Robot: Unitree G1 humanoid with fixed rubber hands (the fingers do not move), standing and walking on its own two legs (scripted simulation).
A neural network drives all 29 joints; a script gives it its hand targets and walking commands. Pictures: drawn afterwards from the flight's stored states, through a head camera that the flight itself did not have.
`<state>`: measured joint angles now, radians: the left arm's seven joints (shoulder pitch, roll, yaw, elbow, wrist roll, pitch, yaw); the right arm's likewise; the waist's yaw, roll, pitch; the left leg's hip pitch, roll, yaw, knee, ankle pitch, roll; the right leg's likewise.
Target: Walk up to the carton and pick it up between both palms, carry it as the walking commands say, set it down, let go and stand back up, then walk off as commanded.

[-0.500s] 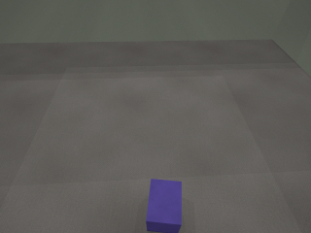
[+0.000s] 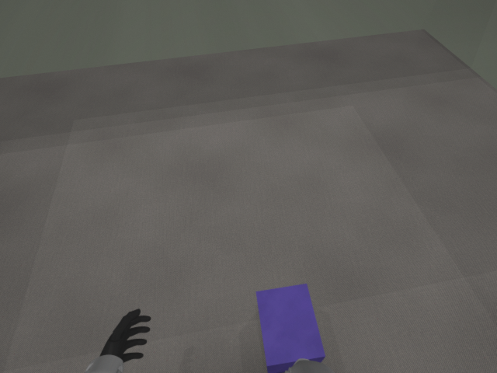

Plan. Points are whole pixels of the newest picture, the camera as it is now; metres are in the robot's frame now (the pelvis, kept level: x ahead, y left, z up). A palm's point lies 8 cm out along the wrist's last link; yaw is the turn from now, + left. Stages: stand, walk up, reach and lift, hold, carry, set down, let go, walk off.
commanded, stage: walk off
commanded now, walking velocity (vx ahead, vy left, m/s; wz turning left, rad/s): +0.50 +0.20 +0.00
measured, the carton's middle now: (287, 329) +0.33 -0.12 -0.66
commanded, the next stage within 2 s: none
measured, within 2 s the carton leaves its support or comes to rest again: rests again in 1.00 s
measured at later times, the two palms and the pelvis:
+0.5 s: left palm (36, 350) +0.22 +0.39 -0.14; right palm (299, 240) +0.39 -0.12 -0.12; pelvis +0.27 +0.13 -0.01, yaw +0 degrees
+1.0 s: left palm (91, 171) +0.62 +0.38 -0.10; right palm (263, 264) +0.35 -0.04 -0.14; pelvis +0.47 +0.16 +0.00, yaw +0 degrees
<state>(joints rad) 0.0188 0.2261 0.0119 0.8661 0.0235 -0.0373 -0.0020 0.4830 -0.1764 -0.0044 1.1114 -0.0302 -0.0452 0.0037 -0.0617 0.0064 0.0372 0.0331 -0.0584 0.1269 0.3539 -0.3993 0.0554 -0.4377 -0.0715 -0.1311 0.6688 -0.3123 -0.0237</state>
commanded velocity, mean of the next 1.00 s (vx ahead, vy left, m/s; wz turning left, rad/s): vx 0.50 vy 0.20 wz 0.00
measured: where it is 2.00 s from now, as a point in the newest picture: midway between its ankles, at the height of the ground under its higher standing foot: (177, 211)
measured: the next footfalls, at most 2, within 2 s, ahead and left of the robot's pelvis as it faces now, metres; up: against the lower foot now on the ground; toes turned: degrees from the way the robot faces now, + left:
left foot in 0.42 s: +0.39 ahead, +0.25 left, +0.00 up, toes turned +9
right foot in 0.92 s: +0.50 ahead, +0.07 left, +0.00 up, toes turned -9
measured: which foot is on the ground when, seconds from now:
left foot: down 0.00-0.04, up 0.06-0.40, down 0.42-0.94, up 0.96-1.00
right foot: down 0.00-0.44, up 0.46-0.90, down 0.92-1.00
